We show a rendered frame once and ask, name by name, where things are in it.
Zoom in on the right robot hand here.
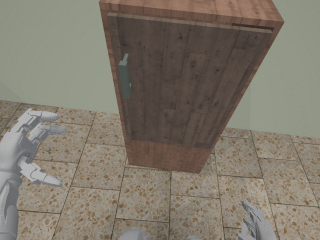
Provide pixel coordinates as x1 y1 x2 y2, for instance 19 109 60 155
238 200 277 240

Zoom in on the left robot hand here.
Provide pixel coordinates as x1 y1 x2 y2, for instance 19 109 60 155
0 108 67 187

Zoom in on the robot left forearm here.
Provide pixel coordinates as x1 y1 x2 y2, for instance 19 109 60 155
0 170 23 240

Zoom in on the left robot thigh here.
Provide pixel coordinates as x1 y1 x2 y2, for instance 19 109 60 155
118 229 148 240

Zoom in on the cupboard door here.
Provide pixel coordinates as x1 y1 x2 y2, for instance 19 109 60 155
107 12 273 149

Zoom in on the handle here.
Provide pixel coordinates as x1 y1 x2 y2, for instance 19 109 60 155
119 53 132 99

